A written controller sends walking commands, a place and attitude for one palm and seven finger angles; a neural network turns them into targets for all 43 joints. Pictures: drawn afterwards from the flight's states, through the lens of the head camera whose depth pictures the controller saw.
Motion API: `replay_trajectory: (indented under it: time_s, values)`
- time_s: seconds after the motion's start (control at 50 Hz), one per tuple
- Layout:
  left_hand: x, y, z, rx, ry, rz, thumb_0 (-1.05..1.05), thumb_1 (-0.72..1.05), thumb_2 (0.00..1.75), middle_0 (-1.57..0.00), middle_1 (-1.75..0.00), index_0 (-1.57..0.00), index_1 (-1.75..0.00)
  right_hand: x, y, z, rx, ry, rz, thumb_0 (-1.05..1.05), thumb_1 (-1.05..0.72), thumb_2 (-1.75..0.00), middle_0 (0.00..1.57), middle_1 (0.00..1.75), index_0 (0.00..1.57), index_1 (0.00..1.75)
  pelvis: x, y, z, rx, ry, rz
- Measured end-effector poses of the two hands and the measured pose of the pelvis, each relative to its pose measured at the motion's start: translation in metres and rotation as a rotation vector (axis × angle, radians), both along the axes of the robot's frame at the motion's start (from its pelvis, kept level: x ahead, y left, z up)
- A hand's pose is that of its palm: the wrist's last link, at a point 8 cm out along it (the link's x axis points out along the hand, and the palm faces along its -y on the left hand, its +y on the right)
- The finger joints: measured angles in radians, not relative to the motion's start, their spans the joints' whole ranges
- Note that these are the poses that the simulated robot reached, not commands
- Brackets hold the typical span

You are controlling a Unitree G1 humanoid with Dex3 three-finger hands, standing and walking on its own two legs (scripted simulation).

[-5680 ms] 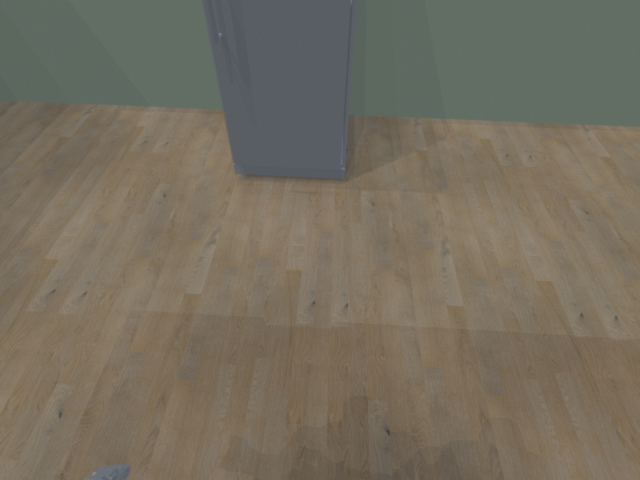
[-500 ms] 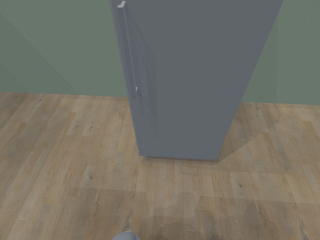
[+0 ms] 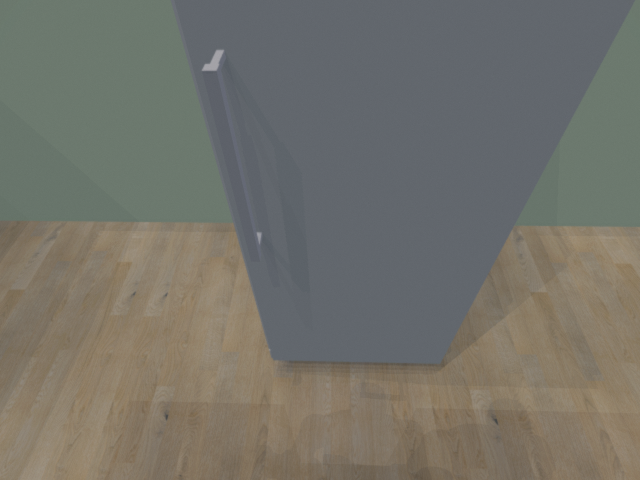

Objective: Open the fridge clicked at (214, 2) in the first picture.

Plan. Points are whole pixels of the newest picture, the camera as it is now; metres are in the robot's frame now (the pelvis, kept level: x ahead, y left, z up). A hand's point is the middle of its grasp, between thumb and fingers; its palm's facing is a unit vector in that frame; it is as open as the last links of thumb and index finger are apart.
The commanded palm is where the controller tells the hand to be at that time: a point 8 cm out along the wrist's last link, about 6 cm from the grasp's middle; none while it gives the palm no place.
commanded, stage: come to a stop and stand still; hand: left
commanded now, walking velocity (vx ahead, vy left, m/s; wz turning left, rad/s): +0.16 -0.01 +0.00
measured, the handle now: (241, 176) +0.52 +0.15 +0.09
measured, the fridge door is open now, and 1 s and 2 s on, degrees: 0 0 0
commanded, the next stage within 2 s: none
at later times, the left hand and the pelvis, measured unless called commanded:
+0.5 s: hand out of the picture +0.14 +0.20 -0.18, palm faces +0.06 -0.97 -0.22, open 7.3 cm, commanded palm none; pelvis +0.09 +0.00 +0.00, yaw +0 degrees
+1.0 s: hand out of the picture +0.10 +0.14 -0.17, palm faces +0.01 -0.97 -0.25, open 7.3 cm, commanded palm none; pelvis +0.05 -0.04 -0.02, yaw +1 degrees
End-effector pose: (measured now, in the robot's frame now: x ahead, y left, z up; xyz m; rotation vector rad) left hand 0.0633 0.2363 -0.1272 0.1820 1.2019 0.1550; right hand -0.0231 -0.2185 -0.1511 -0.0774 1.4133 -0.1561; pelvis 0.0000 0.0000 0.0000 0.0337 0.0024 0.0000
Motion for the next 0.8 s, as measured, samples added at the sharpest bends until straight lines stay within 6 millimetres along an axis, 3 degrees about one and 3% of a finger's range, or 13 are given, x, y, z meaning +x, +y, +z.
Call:
replay_trajectory:
  time_s: [0.06,0.1,0.16,0.3,0.44,0.6,0.66,0.72,0.8]
  values:
    - [0.036,-0.011,-0.003,0.018,-0.044,-0.019,0.00,0.92,0.90,-0.19,-0.29,-0.20,-0.30,0.010,-0.008,-0.014,0.023,0.039,-0.015,0.00,-0.91,-0.90,0.20,0.30,0.20,0.30,0.024,-0.012,-0.010,-0.002,-0.005,0.001]
    - [0.048,-0.020,-0.002,0.010,-0.054,-0.011,0.00,0.91,0.90,-0.19,-0.29,-0.20,-0.30,0.024,-0.012,-0.014,0.026,0.056,-0.004,0.00,-0.91,-0.90,0.20,0.30,0.20,0.30,0.037,-0.016,-0.009,-0.016,-0.006,0.010]
    - [0.053,-0.028,0.001,0.004,-0.026,0.020,-0.01,0.92,0.90,-0.19,-0.29,-0.20,-0.30,0.057,-0.018,-0.007,0.012,0.035,0.014,0.01,-0.91,-0.90,0.20,0.30,0.20,0.30,0.053,-0.018,-0.001,-0.024,-0.003,0.019]
    - [0.059,-0.018,-0.006,0.008,0.078,0.054,-0.01,0.93,0.90,-0.20,-0.30,-0.20,-0.30,0.136,-0.024,0.003,-0.043,-0.048,0.049,0.01,-0.93,-0.90,0.20,0.30,0.20,0.30,0.081,-0.013,0.002,-0.033,-0.002,0.021]
    - [0.062,0.002,-0.028,-0.014,0.141,0.077,0.00,0.91,0.90,-0.20,-0.30,-0.20,-0.30,0.186,-0.018,0.013,-0.108,-0.134,0.084,0.01,-0.92,-0.90,0.20,0.30,0.20,0.30,0.094,0.002,-0.007,-0.035,-0.010,0.007]
    - [0.069,0.006,-0.015,0.014,0.105,0.065,0.00,0.91,0.90,-0.19,-0.30,-0.20,-0.30,0.195,-0.020,0.021,-0.097,-0.192,0.090,0.00,-0.90,-0.90,0.20,0.30,0.20,0.30,0.083,-0.008,0.000,-0.040,-0.004,0.006]
    - [0.068,-0.002,-0.010,0.031,0.077,0.050,0.00,0.91,0.90,-0.19,-0.29,-0.20,-0.30,0.190,-0.028,0.016,-0.075,-0.207,0.082,0.00,-0.90,-0.90,0.20,0.30,0.20,0.30,0.076,-0.016,-0.001,-0.040,-0.002,0.003]
    - [0.065,-0.009,-0.018,0.066,0.019,0.010,0.00,0.91,0.90,-0.20,-0.30,-0.20,-0.30,0.185,-0.042,0.002,-0.056,-0.253,0.065,0.00,-0.90,-0.90,0.20,0.30,0.20,0.30,0.071,-0.028,-0.018,-0.007,0.015,-0.014]
    - [0.055,-0.023,-0.018,0.065,0.000,-0.020,0.00,0.90,0.90,-0.20,-0.30,-0.20,-0.30,0.166,-0.052,-0.008,-0.048,-0.285,0.033,0.00,-0.90,-0.90,0.20,0.30,0.20,0.30,0.063,-0.030,-0.024,-0.020,-0.044,0.000]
